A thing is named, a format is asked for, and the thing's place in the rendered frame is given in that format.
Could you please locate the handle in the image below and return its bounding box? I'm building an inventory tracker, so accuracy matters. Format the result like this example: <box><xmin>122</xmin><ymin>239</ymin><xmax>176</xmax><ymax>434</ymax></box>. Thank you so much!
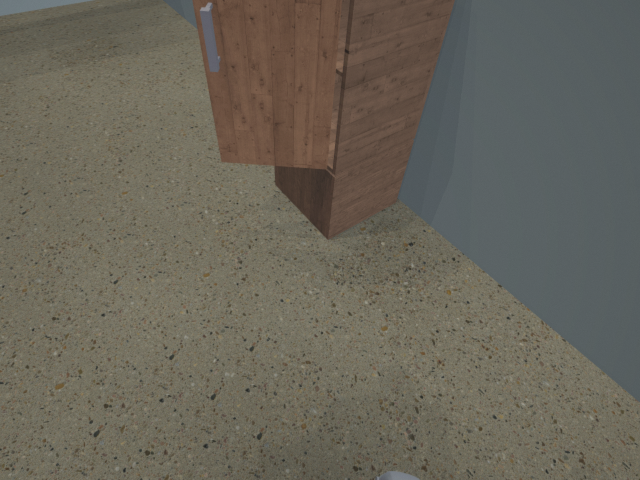
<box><xmin>200</xmin><ymin>2</ymin><xmax>221</xmax><ymax>72</ymax></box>

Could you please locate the cupboard door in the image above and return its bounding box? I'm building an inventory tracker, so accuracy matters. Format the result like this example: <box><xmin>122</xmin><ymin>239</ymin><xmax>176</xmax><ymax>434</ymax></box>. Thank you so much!
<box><xmin>192</xmin><ymin>0</ymin><xmax>342</xmax><ymax>170</ymax></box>

